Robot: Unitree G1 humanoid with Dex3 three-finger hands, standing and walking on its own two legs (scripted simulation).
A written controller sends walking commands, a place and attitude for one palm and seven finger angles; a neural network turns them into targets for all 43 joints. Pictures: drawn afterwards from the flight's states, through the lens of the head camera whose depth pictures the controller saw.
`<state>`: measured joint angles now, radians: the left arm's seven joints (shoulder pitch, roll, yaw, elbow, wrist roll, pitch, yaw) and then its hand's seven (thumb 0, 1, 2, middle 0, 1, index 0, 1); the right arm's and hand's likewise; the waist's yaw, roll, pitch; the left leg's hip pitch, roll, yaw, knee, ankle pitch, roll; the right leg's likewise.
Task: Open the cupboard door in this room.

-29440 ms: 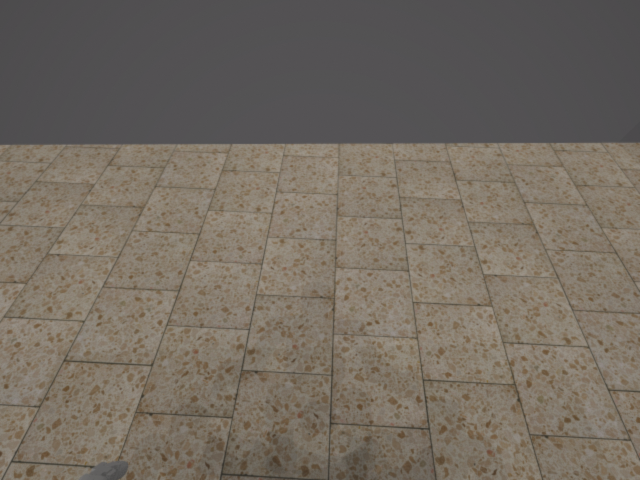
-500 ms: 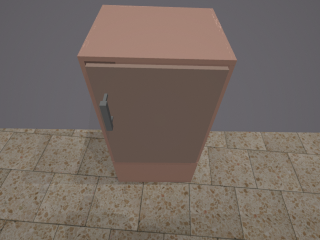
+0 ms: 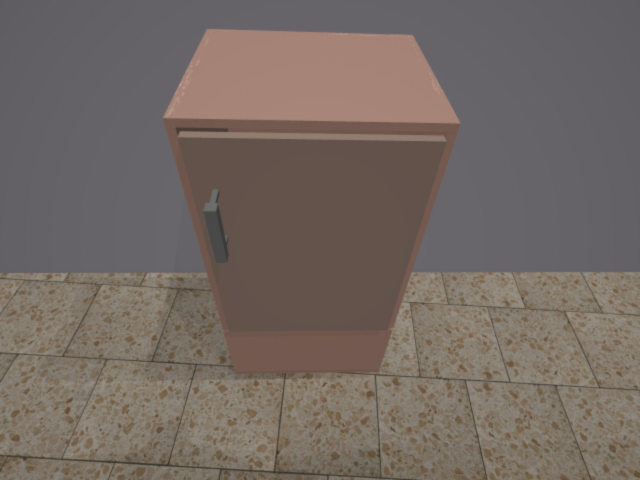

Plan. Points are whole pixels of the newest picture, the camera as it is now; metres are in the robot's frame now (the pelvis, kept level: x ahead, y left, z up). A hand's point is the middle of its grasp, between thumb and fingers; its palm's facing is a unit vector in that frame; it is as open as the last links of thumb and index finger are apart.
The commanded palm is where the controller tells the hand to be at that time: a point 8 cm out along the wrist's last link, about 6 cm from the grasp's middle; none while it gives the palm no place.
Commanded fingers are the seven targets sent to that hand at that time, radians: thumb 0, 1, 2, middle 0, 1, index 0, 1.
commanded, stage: come to a stop and stand still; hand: left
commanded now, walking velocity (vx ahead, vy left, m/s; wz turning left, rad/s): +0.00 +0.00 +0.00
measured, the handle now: (218, 226) +0.54 +0.21 -0.03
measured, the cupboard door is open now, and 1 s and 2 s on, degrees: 0 0 0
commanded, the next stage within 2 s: look again from close up in 0.24 s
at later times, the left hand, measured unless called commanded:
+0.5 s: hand out of the picture -0.02 +0.16 -0.16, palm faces +0.05 -0.98 -0.19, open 7.4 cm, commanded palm none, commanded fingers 0.00 0.90 0.90 -0.20 -0.30 -0.20 -0.30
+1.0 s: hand out of the picture +0.15 +0.16 -0.10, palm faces +0.25 -0.95 -0.19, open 7.4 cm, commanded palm +0.13 +0.21 -0.06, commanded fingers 0.00 0.76 0.84 -0.21 -0.39 -0.21 -0.39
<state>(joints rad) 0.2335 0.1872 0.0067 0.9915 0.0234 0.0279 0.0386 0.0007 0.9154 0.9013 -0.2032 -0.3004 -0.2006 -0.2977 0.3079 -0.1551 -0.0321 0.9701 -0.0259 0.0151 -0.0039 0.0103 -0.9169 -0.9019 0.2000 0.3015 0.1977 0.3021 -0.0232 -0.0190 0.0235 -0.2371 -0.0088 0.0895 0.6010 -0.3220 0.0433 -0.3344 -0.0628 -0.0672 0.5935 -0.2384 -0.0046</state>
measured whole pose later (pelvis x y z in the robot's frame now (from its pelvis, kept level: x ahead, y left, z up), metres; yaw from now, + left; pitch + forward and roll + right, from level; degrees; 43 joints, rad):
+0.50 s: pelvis +0.02 +0.00 +0.01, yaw +1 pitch -1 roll +1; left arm 0.36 0.13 -0.02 1.10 0.02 -0.01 0.02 0.01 0.90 0.90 -0.20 -0.30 -0.20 -0.30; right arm 0.28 -0.18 0.00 1.04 -0.02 -0.01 -0.01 0.01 -0.92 -0.90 0.20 0.30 0.20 0.30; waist 0.01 0.02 0.03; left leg -0.18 -0.04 0.07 0.45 -0.26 0.04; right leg -0.28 -0.05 -0.03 0.47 -0.17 0.01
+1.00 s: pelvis +0.04 -0.03 +0.01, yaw +2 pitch -1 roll +1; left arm 0.41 0.15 0.03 0.48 -0.11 -0.03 0.08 0.02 0.90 0.90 -0.20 -0.31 -0.20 -0.31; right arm 0.35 -0.18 0.01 0.96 0.02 -0.15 -0.06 0.02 -0.92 -0.90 0.20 0.30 0.20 0.30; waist 0.00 0.02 0.01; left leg -0.17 0.00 0.04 0.48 -0.30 0.00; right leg -0.27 -0.02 -0.06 0.51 -0.23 -0.03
